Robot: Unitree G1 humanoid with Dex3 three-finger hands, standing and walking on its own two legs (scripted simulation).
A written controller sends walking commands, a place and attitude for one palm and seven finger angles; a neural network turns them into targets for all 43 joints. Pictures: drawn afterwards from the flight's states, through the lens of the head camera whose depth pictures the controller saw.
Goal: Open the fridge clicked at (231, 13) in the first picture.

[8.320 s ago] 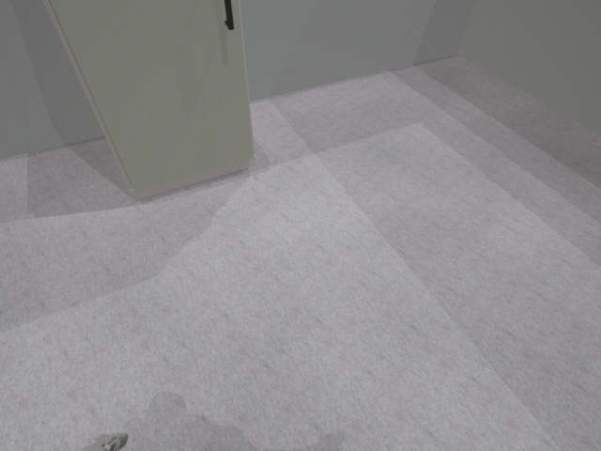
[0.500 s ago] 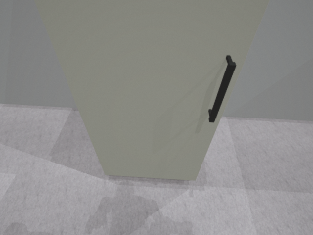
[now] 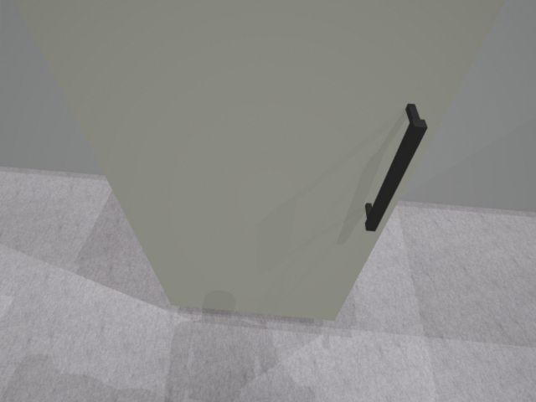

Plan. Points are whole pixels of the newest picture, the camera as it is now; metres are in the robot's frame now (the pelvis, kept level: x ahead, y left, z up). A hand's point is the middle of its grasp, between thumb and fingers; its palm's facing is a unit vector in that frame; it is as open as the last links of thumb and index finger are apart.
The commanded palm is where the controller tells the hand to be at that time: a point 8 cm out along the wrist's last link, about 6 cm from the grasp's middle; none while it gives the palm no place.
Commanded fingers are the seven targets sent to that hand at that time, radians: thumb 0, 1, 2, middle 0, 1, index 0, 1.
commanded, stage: come to a stop and stand still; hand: right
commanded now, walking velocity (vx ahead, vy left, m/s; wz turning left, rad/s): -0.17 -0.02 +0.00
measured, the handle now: (388, 175) +0.46 -0.15 +0.09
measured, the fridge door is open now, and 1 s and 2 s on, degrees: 0 0 0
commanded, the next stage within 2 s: look again from close up in 1.34 s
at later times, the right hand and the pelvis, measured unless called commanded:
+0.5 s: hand out of the picture +0.01 -0.19 -0.16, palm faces +0.03 +0.97 -0.24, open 7.3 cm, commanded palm none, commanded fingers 0.00 -0.90 -0.90 0.20 0.30 0.20 0.30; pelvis -0.03 -0.01 +0.00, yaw +1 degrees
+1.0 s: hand out of the picture -0.04 -0.16 -0.16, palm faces +0.01 +0.98 -0.22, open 7.3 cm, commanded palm none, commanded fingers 0.00 -0.90 -0.90 0.20 0.30 0.20 0.30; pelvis -0.04 +0.01 +0.01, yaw +1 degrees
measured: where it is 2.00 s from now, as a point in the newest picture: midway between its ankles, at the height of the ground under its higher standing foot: outside the picture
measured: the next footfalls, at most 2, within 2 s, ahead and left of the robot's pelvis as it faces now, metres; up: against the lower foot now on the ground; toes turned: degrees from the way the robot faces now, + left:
none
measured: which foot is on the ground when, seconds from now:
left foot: down 0.00-1.00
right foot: down 0.00-1.00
